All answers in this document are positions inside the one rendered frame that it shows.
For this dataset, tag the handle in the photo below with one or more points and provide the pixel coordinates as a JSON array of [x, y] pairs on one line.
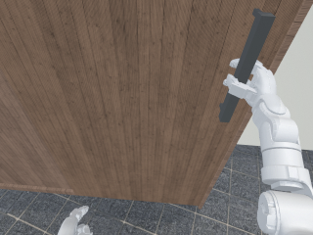
[[259, 31]]

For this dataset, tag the right robot hand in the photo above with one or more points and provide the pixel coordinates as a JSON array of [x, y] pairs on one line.
[[263, 82]]

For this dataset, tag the wardrobe door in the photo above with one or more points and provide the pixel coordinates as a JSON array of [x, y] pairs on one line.
[[125, 93], [24, 157]]

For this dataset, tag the left robot hand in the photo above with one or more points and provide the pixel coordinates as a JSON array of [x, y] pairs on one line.
[[69, 226]]

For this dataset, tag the robot right upper arm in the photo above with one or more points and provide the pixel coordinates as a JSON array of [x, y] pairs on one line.
[[285, 213]]

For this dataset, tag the right robot forearm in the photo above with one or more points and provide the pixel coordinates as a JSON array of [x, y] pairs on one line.
[[283, 167]]

